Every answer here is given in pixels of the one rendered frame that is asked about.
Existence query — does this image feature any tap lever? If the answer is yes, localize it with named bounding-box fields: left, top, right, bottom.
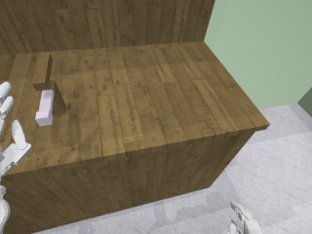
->
left=35, top=89, right=54, bottom=127

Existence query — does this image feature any left robot hand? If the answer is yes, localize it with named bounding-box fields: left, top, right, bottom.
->
left=0, top=81, right=31, bottom=183

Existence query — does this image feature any counter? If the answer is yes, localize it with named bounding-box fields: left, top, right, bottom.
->
left=0, top=0, right=270, bottom=234

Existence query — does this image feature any left robot forearm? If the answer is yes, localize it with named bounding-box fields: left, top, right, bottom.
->
left=0, top=185, right=11, bottom=234

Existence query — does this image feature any right robot hand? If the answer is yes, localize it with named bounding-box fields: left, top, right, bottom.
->
left=227, top=201, right=263, bottom=234

